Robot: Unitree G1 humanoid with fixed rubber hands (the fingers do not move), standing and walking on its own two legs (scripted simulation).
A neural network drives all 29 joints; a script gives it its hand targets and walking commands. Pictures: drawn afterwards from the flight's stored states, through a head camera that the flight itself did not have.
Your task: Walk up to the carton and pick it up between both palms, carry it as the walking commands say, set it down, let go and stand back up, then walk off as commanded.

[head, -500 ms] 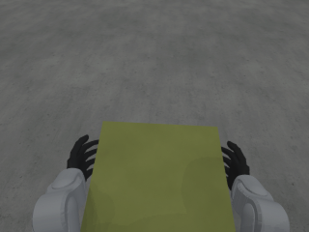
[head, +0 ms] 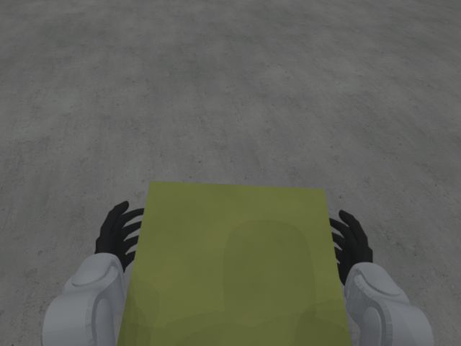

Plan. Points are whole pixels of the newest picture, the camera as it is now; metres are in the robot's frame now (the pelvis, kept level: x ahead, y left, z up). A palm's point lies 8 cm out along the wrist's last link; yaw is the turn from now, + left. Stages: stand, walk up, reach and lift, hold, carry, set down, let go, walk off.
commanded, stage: carry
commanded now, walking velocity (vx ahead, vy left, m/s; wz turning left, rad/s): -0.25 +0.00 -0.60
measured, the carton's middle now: (231, 275) +0.24 +0.02 +0.03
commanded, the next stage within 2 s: none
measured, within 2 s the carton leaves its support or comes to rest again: neither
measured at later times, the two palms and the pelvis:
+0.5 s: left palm out of the picture +0.07 +0.08 +0.11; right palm out of the picture -0.01 -0.25 +0.10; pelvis -0.19 -0.03 +0.01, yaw -17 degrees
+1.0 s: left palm out of the picture -0.10 +0.02 +0.10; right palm out of the picture -0.29 -0.27 +0.11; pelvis -0.39 +0.00 +0.02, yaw -35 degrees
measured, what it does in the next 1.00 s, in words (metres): walks backwards, turning right: right foot, then left foot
